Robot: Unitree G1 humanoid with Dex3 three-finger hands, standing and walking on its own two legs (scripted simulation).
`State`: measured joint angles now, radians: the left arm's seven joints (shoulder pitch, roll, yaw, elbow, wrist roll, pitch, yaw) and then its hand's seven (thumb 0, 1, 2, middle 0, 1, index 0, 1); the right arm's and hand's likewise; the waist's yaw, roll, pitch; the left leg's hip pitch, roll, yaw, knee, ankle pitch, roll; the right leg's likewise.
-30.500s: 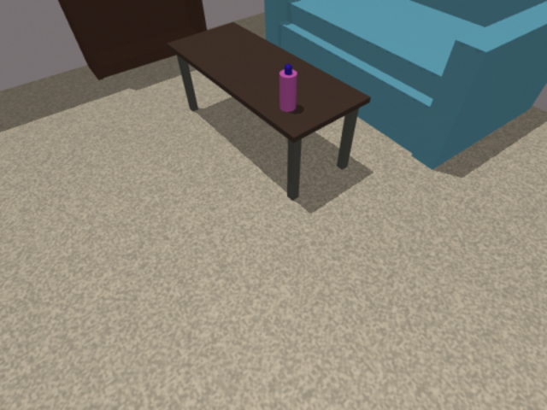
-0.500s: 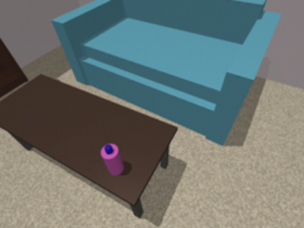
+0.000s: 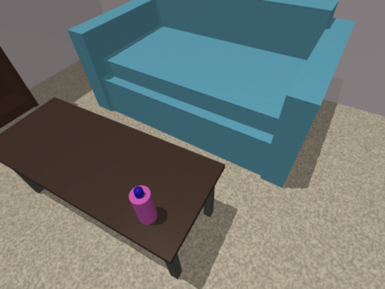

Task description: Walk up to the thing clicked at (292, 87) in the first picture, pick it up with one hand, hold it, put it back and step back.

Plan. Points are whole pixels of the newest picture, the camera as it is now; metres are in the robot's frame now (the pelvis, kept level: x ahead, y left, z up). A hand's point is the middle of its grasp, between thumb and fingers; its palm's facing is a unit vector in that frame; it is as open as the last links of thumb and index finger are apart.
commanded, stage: stand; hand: left
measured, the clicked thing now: (143, 203) +0.45 +0.20 -0.26
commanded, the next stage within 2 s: step back in 1.54 s
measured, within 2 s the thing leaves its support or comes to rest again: neither
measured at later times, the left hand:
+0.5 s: hand out of the picture +0.08 +0.25 -0.16, palm faces -0.01 -0.94 -0.34, open 7.4 cm
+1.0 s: hand out of the picture +0.08 +0.25 -0.15, palm faces -0.01 -0.94 -0.35, open 7.4 cm
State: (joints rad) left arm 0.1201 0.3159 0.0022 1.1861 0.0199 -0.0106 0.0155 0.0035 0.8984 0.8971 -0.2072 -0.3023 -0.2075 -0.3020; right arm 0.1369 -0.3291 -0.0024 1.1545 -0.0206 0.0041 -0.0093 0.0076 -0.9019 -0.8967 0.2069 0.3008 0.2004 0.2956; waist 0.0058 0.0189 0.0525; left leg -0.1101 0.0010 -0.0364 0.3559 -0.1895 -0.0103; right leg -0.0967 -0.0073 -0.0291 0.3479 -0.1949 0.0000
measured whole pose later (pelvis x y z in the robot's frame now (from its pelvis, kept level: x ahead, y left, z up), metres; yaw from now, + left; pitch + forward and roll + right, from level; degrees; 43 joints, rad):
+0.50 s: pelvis +0.01 +0.00 +0.00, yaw +0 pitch -2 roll +0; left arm 0.09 0.32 0.01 1.18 0.01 -0.01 0.01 0.00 0.90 0.90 -0.21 -0.30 -0.21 -0.30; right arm 0.11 -0.34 0.01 1.15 -0.02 -0.01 -0.01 0.01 -0.90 -0.90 0.21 0.30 0.20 0.30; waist 0.01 0.02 0.05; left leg -0.09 0.00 -0.03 0.32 -0.19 -0.01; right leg -0.08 -0.01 -0.02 0.32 -0.20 0.00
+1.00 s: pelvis +0.01 +0.00 +0.00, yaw -1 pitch -3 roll +0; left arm 0.10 0.33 0.01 1.17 0.01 0.00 0.00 0.00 0.90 0.90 -0.21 -0.30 -0.21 -0.30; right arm 0.12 -0.35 0.01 1.15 -0.02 -0.01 -0.01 0.01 -0.90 -0.90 0.21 0.30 0.20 0.30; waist 0.00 0.02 0.05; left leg -0.08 0.01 -0.03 0.31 -0.18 -0.02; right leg -0.08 0.00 -0.02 0.31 -0.19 0.00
